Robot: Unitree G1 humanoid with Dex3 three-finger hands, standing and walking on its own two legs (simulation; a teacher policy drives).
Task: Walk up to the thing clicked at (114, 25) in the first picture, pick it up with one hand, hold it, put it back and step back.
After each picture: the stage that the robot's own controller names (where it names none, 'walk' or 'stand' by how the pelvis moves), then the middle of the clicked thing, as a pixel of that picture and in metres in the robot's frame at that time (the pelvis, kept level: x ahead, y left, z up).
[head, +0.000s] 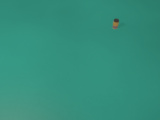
stand; (115, 23) +1.67 -0.42 -0.72
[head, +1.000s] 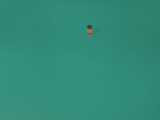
walk; (89, 30) +1.58 +0.03 -0.70
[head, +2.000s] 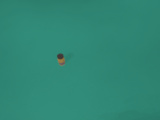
walk; (61, 59) +1.04 +0.29 -0.71
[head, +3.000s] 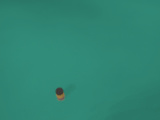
walk; (60, 94) +0.65 +0.24 -0.71
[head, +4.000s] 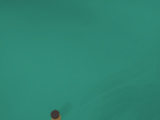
stand; (55, 116) +0.44 +0.21 -0.70
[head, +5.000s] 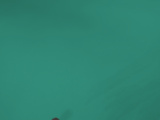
stand; out of the picture +0.42 +0.22 -0.72
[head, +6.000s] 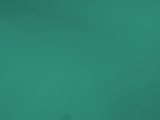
stand; out of the picture +0.40 +0.23 -0.73
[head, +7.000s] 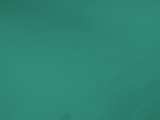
stand; out of the picture +0.39 +0.23 -0.73
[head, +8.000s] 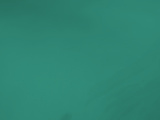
stand; out of the picture +0.39 +0.23 -0.73
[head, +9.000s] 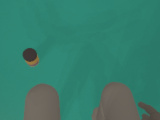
go down; (31, 57) +0.48 +0.22 -0.38
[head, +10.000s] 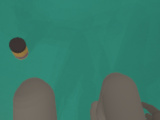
go down; (19, 49) +0.48 +0.24 -0.30
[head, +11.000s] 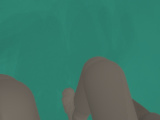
close in; out of the picture +0.47 +0.28 -0.23
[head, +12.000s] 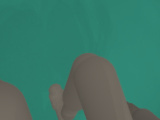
close; out of the picture +0.45 +0.30 -0.23
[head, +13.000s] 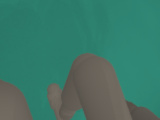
lift; out of the picture +0.44 +0.28 -0.23
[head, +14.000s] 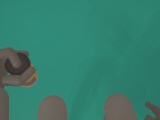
lift; (23, 71) +0.36 +0.21 -0.04
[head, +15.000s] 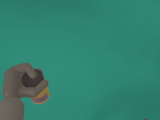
hold; (36, 87) +0.33 +0.17 -0.01
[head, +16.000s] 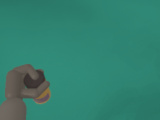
hold; (38, 87) +0.33 +0.17 -0.01
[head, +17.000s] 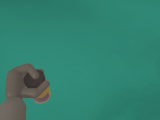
hold; (38, 87) +0.33 +0.17 -0.01
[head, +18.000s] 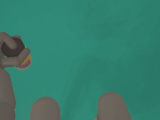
crouch; (18, 54) +0.43 +0.21 -0.08
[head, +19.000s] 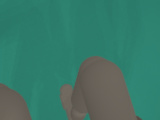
lower; out of the picture +0.46 +0.29 -0.22
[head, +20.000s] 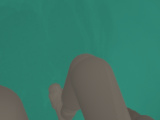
lower; out of the picture +0.44 +0.30 -0.23
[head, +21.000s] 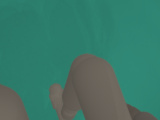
lower; out of the picture +0.44 +0.30 -0.23
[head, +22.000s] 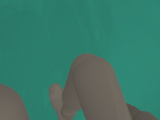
lower; out of the picture +0.44 +0.30 -0.23
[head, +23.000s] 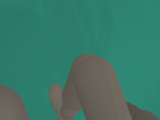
loosen; out of the picture +0.44 +0.30 -0.23
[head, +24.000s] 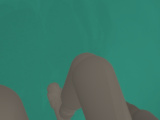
withdraw; out of the picture +0.44 +0.30 -0.23
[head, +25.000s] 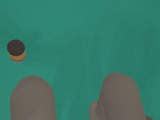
walk; (17, 51) +0.46 +0.25 -0.29
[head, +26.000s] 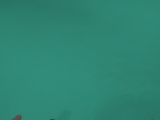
stand; out of the picture +0.39 +0.20 -0.65
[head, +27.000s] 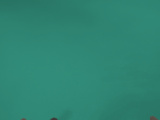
stand; out of the picture +0.41 +0.21 -0.67
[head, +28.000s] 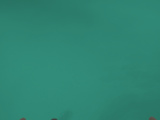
stand; out of the picture +0.40 +0.20 -0.67
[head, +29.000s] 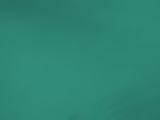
stand; out of the picture +0.42 +0.19 -0.72
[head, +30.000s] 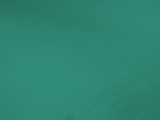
stand; out of the picture +0.40 +0.22 -0.73
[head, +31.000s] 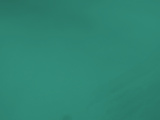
walk; out of the picture +0.39 +0.23 -0.73
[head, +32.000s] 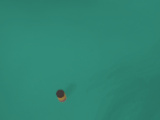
walk; (61, 95) +0.54 +0.23 -0.71
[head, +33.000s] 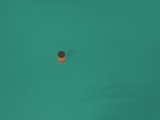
walk; (61, 57) +0.88 +0.19 -0.69
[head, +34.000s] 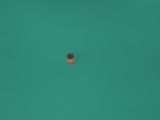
stand; (70, 59) +1.03 +0.18 -0.71
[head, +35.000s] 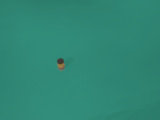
stand; (60, 64) +1.00 +0.21 -0.73
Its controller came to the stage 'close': yes
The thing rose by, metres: 0.71
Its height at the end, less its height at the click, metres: +0.00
